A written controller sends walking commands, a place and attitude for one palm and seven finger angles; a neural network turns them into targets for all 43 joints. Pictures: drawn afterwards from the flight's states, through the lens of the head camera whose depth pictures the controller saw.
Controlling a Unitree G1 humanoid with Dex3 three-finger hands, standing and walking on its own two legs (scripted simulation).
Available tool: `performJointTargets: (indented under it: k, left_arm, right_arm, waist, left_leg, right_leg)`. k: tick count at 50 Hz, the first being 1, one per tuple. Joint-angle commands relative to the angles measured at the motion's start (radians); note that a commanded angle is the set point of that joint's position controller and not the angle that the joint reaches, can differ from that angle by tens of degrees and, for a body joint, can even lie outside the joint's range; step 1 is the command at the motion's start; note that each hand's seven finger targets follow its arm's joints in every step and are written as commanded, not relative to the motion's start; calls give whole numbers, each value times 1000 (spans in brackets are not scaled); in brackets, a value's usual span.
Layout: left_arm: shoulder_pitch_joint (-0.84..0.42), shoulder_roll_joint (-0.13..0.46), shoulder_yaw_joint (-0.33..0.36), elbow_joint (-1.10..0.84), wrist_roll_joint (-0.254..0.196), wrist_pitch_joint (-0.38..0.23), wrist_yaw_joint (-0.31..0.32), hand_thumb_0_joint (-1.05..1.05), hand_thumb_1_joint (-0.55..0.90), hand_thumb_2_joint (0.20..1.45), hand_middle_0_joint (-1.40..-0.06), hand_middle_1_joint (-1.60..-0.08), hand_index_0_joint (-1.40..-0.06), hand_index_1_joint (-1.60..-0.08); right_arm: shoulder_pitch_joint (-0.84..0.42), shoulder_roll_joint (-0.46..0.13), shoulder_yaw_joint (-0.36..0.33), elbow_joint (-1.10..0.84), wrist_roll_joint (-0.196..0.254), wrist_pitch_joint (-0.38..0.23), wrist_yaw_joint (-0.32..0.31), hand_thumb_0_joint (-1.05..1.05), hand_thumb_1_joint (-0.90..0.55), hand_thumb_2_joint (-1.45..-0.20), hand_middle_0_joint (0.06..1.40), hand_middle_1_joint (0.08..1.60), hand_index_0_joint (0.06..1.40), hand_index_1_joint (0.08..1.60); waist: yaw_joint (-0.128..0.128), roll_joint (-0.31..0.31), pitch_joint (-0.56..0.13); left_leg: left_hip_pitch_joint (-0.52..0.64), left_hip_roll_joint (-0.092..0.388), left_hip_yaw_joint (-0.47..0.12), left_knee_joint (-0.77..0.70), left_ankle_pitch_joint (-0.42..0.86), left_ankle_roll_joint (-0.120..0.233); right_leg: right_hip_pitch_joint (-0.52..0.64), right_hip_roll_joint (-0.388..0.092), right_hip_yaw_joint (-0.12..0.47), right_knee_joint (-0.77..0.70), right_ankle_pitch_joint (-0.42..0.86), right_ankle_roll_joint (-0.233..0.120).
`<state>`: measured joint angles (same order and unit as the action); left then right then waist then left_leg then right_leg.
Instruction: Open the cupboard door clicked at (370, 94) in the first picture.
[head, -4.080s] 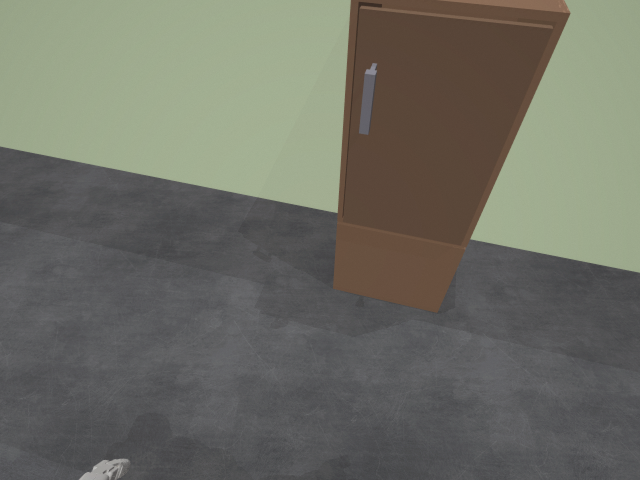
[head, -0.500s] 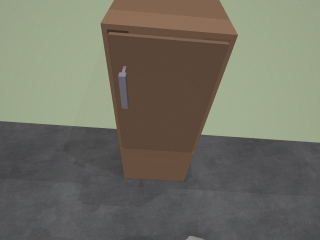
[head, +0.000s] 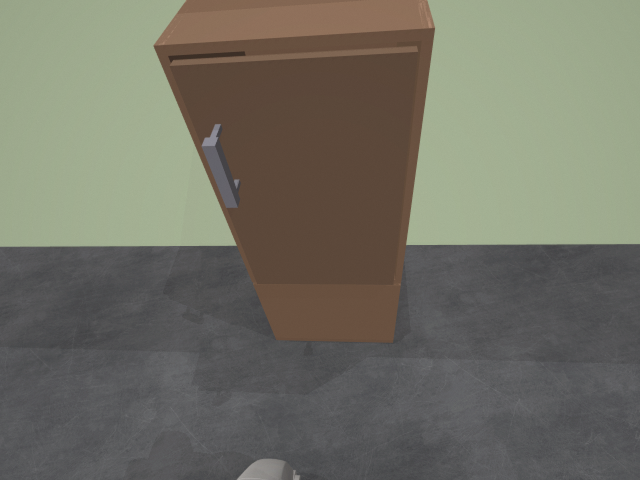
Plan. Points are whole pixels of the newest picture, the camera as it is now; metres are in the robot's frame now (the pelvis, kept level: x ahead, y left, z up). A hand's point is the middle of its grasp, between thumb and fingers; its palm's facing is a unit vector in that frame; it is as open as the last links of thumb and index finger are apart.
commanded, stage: come to a stop and stand still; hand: left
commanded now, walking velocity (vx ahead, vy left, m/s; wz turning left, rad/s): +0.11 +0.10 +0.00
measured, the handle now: (225, 167) +0.58 +0.21 +0.05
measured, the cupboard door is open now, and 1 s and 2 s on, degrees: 0 0 0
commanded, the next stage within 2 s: look again from close up in 1.18 s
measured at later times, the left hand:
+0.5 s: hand out of the picture -0.06 +0.25 -0.18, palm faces +0.06 -0.99 -0.15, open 7.4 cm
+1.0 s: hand out of the picture +0.07 +0.19 -0.17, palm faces +0.06 -0.98 -0.21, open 7.1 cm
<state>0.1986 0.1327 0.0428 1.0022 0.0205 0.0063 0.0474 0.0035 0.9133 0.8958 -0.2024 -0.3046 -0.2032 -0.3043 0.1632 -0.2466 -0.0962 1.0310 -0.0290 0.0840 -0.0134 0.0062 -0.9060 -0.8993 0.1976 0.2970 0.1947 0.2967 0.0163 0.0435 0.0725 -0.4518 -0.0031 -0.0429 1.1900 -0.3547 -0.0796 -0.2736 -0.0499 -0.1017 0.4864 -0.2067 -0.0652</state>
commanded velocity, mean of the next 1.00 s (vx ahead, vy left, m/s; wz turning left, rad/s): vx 0.06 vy -0.05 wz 0.00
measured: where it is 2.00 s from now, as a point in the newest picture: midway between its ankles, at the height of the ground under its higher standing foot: outside the picture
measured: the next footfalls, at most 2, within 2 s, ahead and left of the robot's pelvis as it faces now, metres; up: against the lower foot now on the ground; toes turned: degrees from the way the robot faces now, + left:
left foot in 0.30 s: -0.02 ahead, +0.16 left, +0.00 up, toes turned +5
right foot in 0.76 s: +0.02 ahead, -0.08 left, +0.00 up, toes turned -5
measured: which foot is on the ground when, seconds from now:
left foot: up 0.00-0.28, down 0.30-1.00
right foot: down 0.00-0.30, up 0.32-0.74, down 0.76-1.00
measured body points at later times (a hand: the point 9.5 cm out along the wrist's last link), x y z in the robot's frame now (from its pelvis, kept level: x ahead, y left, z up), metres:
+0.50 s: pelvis -0.04 +0.06 +0.01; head -0.04 +0.10 +0.46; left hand -0.06 +0.30 -0.17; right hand -0.09 -0.15 -0.14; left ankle -0.08 +0.16 -0.74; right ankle -0.03 -0.08 -0.67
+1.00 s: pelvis +0.01 +0.01 +0.00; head +0.01 +0.01 +0.45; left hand +0.06 +0.24 -0.16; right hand -0.03 -0.19 -0.17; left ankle -0.06 +0.15 -0.74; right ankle -0.02 -0.08 -0.74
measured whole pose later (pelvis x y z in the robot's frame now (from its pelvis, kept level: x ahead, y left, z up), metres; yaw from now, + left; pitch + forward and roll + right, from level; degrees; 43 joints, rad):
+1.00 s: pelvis +0.01 +0.01 +0.00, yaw +0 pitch +0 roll +0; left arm 0.17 0.15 0.03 1.11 0.00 -0.01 0.05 -0.01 0.96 0.90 -0.20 -0.30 -0.20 -0.30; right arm 0.32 -0.10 -0.02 1.17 -0.02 -0.01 -0.05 0.01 -0.90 -0.90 0.20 0.30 0.20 0.30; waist -0.02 0.02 0.01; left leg -0.10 0.08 0.05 0.44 -0.33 -0.05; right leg -0.17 0.01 -0.12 0.46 -0.29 -0.04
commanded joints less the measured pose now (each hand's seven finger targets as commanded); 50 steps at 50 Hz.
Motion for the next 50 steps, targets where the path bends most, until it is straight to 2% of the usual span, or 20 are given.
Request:
performJointTargets:
  k: [1,4,9,12,13,15,16,17,19,22,27,30,33,35,36,38,39,41,46,50]
  left_arm:
    - [104,210,47,-36,6,-14,2,0,900,900,-200,-300,-200,-300]
    - [89,221,48,-46,14,-10,-7,0,900,900,-200,-300,-200,-300]
    - [87,246,51,-32,23,-5,-20,0,900,900,-200,-300,-200,-300]
    - [38,237,48,-14,12,5,-19,0,900,900,-200,-300,-200,-300]
    - [41,201,42,-8,3,9,-23,0,900,900,-200,-300,-200,-300]
    - [80,86,16,-21,-10,19,-29,0,900,900,-200,-300,-200,-300]
    - [60,107,22,-32,1,21,-34,0,900,900,-200,-300,-200,-300]
    - [83,112,31,-13,10,18,-45,0,900,900,-200,-300,-200,-300]
    - [144,116,37,38,16,21,-53,0,900,900,-200,-300,-200,-300]
    - [159,108,33,61,12,12,-57,0,900,900,-200,-300,-200,-300]
    - [76,96,24,32,8,16,-52,0,900,900,-200,-300,-200,-300]
    - [25,59,7,23,-3,12,-49,0,900,900,-200,-300,-200,-300]
    - [24,40,0,35,-11,3,-44,0,900,900,-200,-300,-200,-300]
    - [66,41,2,59,-12,-7,-40,0,900,900,-200,-300,-200,-300]
    - [100,62,3,77,-12,-13,-35,0,900,900,-200,-300,-200,-300]
    - [162,130,8,117,-13,-34,-18,0,900,900,-200,-300,-200,-300]
    - [159,157,8,123,-14,-33,-16,0,900,900,-200,-300,-200,-300]
    - [137,135,7,123,-13,-35,-10,0,900,900,-200,-300,-200,-300]
    - [63,73,-12,104,-20,-25,-8,0,900,900,-200,-300,-200,-300]
    - [83,85,-9,109,-18,-24,-7,0,900,900,-200,-300,-200,-300]
  right_arm:
    - [40,-33,9,-51,-1,-10,15,0,-900,-900,200,300,200,300]
    - [35,-37,17,-62,1,-20,22,0,-900,-900,200,300,200,300]
    - [64,-17,34,-60,10,-45,23,0,-900,-900,200,300,200,300]
    - [241,14,46,4,14,-67,13,0,-900,-900,200,300,200,300]
    - [299,1,48,28,12,-77,4,0,-900,-900,200,300,200,300]
    - [244,-126,30,-6,-4,-81,-14,0,-900,-900,200,300,200,300]
    - [172,-133,34,-41,-3,-76,-21,0,-900,-900,200,300,200,300]
    - [110,-119,47,-49,-9,-83,-24,0,-900,-900,200,300,200,300]
    - [99,-62,60,-32,1,-101,-32,0,-900,-900,200,300,200,300]
    - [199,-33,63,9,10,-120,-43,0,-900,-900,200,300,200,300]
    - [341,-5,60,76,4,-126,-61,0,-900,-900,200,300,200,300]
    - [352,3,61,100,-2,-122,-60,0,-900,-900,200,300,200,300]
    - [334,1,58,118,-3,-114,-55,0,-900,-900,200,300,200,300]
    - [326,5,56,124,3,-111,-53,0,-900,-900,200,300,200,300]
    - [330,21,56,126,9,-111,-50,0,-900,-900,200,300,200,300]
    - [341,100,77,116,23,-118,-41,0,-900,-900,200,300,200,300]
    - [334,109,78,113,23,-114,-38,0,-900,-900,200,300,200,300]
    - [322,105,74,119,16,-96,-41,0,-900,-900,200,300,200,300]
    - [308,96,74,153,15,-95,-37,0,-900,-900,200,300,200,300]
    - [257,74,75,145,13,-98,-42,0,-900,-900,200,300,200,300]
  waist:
    - [23,-199,-90]
    - [18,-217,-60]
    - [20,-268,-40]
    - [-56,-238,-71]
    - [-75,-136,-76]
    - [-57,299,67]
    - [-34,204,163]
    - [-4,155,126]
    - [21,108,113]
    - [-2,67,56]
    - [-48,73,28]
    - [-59,107,16]
    - [-54,157,10]
    - [-28,131,-19]
    - [-15,83,-37]
    - [-9,-108,-116]
    - [-11,-149,-101]
    - [-16,-261,-103]
    - [-30,-90,-23]
    - [-20,-11,-10]
  left_leg:
    - [-61,35,-15,-68,32,2]
    - [4,47,23,-205,14,15]
    - [176,21,98,-472,-85,48]
    - [425,-6,142,-749,27,73]
    - [489,16,110,-845,29,74]
    - [249,358,-373,-1152,-479,157]
    - [90,409,-395,-1196,-483,200]
    - [34,368,-372,-1192,-466,203]
    - [120,255,-193,-1133,-240,137]
    - [276,218,-108,-1078,1,121]
    - [427,287,-125,-985,408,203]
    - [407,284,-85,-925,575,242]
    - [348,256,-76,-881,567,228]
    - [311,217,-49,-829,504,185]
    - [263,192,-35,-786,450,152]
    - [87,111,60,-721,133,73]
    - [85,79,85,-719,-14,63]
    - [154,91,93,-672,-29,58]
    - [287,131,69,-806,302,64]
    - [301,143,75,-808,414,68]
  right_leg:
    - [130,-258,284,-217,93,-62]
    - [57,-246,294,-284,-182,-55]
    - [-38,-225,308,-371,-351,-57]
    - [-152,-154,223,-326,-388,9]
    - [-200,-112,179,-229,-401,35]
    - [-338,54,29,208,-285,81]
    - [-312,8,121,301,-225,66]
    - [-250,16,140,389,-168,70]
    - [-270,41,139,498,-78,79]
    - [-323,38,135,540,-10,99]
    - [-351,1,120,460,-71,112]
    - [-231,-8,78,298,-150,101]
    - [-90,17,36,135,-169,88]
    - [33,27,18,-28,-21,82]
    - [138,9,37,-123,93,79]
    - [367,-194,217,-107,391,16]
    - [332,-256,234,-107,438,-26]
    - [270,-210,205,-126,506,-47]
    - [125,-89,91,-109,347,10]
    - [152,-71,87,-100,377,32]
